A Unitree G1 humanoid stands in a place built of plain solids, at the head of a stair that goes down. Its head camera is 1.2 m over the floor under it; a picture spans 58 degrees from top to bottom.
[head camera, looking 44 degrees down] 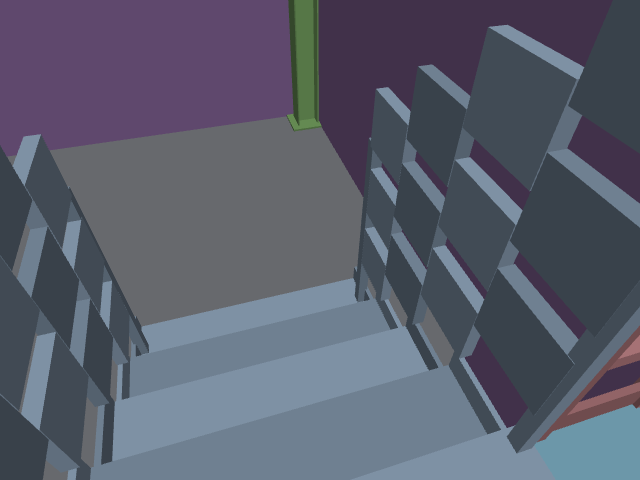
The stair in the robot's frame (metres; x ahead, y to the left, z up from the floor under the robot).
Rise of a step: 0.18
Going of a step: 0.30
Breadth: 1.22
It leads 17 degrees to the left of straight ahead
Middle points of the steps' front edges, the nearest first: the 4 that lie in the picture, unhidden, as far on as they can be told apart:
0.62 0.11 -0.17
0.91 0.20 -0.35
1.20 0.29 -0.53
1.49 0.37 -0.70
